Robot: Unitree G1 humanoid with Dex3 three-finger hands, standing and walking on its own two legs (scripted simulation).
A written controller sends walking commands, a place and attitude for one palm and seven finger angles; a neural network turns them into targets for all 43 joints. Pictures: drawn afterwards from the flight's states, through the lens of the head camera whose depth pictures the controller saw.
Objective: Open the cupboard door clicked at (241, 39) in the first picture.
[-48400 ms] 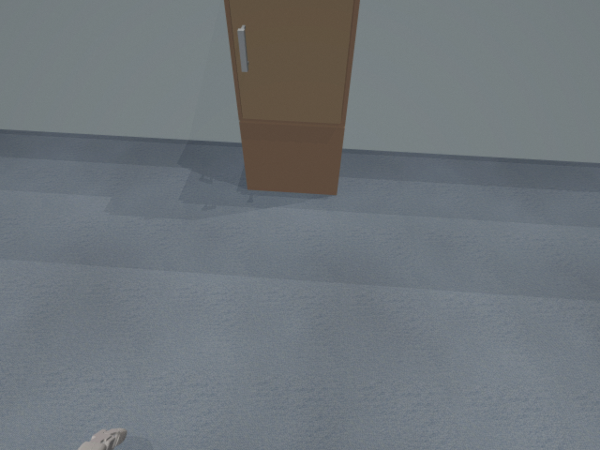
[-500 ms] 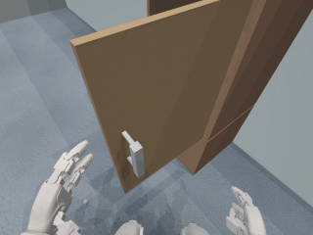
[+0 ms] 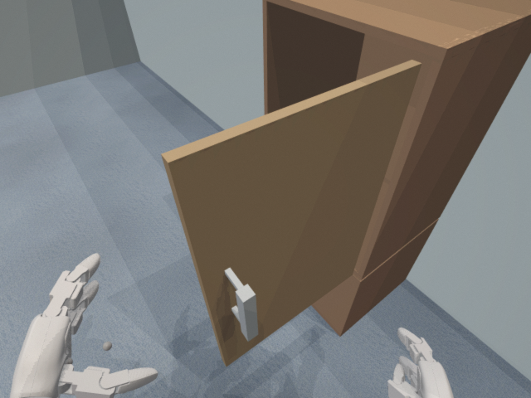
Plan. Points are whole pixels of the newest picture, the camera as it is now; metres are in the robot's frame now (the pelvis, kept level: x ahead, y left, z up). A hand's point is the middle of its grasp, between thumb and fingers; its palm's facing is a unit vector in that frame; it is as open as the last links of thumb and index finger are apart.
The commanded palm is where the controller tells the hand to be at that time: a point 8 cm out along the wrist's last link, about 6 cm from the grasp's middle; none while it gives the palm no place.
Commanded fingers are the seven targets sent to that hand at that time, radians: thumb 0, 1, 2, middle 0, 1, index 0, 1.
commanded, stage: draw the hand back to the body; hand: left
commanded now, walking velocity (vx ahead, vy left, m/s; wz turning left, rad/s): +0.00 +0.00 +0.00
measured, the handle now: (240, 304) +0.28 +0.07 -0.01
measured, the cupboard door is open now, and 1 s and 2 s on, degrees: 88 88 88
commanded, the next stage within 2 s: step back with the hand held close in 0.84 s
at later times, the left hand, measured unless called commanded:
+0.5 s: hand (53, 260) +0.20 +0.24 +0.20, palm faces +0.45 -0.79 -0.41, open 8.7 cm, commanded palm +0.15 +0.28 +0.21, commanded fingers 0.00 0.90 0.90 -0.20 -0.30 -0.20 -0.30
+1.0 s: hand (62, 264) +0.20 +0.24 +0.20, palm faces +0.44 -0.81 -0.39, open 7.4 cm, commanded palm +0.15 +0.27 +0.21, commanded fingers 0.00 0.90 0.90 -0.20 -0.30 -0.20 -0.30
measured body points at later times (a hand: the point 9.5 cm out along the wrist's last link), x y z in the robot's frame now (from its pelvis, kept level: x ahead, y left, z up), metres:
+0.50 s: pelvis +0.01 -0.02 +0.03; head -0.01 -0.03 +0.48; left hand +0.17 +0.28 +0.22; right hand +0.20 -0.24 -0.04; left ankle -0.01 +0.09 -0.70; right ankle +0.00 -0.13 -0.70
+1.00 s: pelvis +0.01 -0.02 +0.04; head -0.01 -0.05 +0.49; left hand +0.17 +0.28 +0.22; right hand +0.19 -0.25 -0.04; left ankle -0.01 +0.09 -0.70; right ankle +0.00 -0.13 -0.70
